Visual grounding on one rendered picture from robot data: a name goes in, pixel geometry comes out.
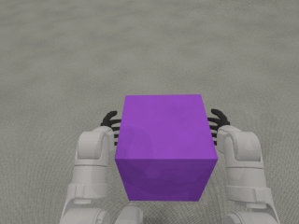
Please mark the left robot shin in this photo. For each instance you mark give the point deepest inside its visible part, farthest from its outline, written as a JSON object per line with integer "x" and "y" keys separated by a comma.
{"x": 132, "y": 204}

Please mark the left robot thigh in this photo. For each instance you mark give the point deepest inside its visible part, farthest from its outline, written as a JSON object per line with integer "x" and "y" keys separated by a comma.
{"x": 130, "y": 215}

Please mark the left robot forearm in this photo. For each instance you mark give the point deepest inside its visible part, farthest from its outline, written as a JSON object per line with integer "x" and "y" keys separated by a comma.
{"x": 90, "y": 172}

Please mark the right robot forearm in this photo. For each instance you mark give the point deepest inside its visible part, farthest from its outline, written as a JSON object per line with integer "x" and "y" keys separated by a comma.
{"x": 244, "y": 162}

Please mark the left robot hand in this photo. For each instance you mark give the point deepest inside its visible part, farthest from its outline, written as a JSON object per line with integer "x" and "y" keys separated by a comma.
{"x": 107, "y": 122}

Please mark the carton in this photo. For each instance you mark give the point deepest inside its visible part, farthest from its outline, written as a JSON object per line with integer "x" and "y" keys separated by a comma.
{"x": 165, "y": 150}

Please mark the right robot hand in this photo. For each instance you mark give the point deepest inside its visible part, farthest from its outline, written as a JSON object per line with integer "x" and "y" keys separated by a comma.
{"x": 221, "y": 121}

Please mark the left robot upper arm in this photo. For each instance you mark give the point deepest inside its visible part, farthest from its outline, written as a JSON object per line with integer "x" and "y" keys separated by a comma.
{"x": 86, "y": 215}

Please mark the right robot upper arm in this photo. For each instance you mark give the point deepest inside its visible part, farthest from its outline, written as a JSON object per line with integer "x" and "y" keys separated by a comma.
{"x": 242, "y": 217}

